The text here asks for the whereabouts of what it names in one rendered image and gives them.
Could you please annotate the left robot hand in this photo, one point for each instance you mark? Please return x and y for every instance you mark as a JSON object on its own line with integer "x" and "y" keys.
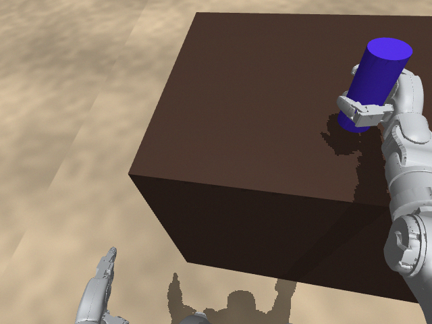
{"x": 93, "y": 304}

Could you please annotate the right robot hand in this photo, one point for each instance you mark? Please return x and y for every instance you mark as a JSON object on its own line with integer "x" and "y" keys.
{"x": 406, "y": 96}

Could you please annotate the can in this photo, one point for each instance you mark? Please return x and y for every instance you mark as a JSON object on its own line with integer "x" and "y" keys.
{"x": 380, "y": 67}

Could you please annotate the right robot arm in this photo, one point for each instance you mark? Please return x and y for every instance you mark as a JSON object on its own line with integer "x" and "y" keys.
{"x": 407, "y": 148}

